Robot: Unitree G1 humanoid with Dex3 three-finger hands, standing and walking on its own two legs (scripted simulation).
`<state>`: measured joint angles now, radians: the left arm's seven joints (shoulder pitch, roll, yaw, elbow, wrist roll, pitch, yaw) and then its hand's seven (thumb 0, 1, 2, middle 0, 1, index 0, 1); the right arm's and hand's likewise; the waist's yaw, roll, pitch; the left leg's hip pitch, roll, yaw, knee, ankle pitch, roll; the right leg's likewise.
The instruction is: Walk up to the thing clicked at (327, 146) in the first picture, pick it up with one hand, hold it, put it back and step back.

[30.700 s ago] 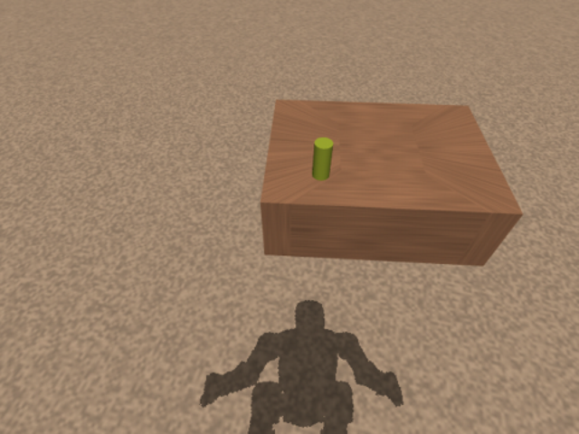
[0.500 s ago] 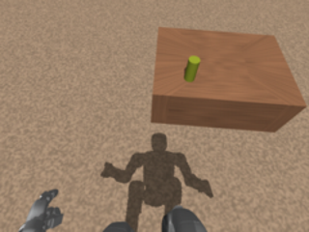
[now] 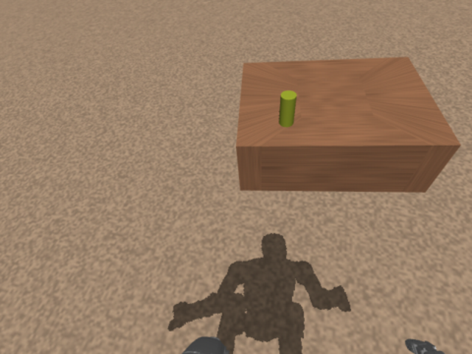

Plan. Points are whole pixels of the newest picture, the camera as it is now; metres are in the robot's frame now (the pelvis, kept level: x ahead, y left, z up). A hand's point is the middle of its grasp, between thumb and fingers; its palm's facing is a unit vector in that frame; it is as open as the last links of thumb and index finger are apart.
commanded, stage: step back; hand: right
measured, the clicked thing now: (287, 109) +1.14 -0.15 -0.36
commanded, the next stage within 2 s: stand in 1.34 s
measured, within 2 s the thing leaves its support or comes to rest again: neither
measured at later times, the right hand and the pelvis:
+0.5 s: hand out of the picture +0.07 -0.27 -0.16, palm faces -0.09 +0.93 -0.34, open 7.4 cm; pelvis -0.01 -0.01 +0.00, yaw +4 degrees
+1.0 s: hand (361, 350) +0.16 -0.20 -0.14, palm faces -0.10 +0.94 -0.33, open 7.4 cm; pelvis +0.03 +0.04 +0.00, yaw +4 degrees
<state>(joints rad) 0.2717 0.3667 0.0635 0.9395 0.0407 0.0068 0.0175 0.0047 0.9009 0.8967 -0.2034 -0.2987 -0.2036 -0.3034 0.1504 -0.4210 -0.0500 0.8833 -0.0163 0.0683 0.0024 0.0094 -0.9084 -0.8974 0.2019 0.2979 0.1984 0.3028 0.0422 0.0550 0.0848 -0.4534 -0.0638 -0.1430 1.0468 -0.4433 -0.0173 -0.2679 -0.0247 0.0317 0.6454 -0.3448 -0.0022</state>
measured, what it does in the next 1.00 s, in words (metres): steps on the spot: left foot, then left foot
